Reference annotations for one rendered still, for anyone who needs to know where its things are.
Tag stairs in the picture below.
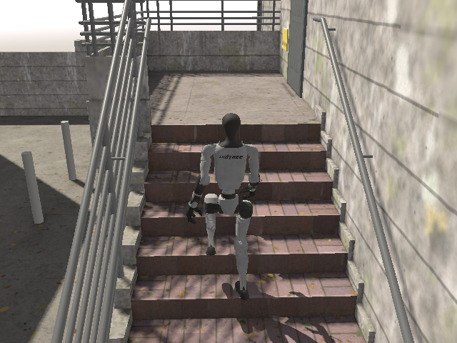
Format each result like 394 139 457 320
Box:
127 124 366 343

